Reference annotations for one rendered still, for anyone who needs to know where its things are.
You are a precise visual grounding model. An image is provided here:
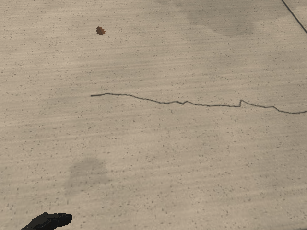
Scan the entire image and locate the left robot hand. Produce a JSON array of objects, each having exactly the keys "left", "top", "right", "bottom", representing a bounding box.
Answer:
[{"left": 20, "top": 212, "right": 73, "bottom": 230}]

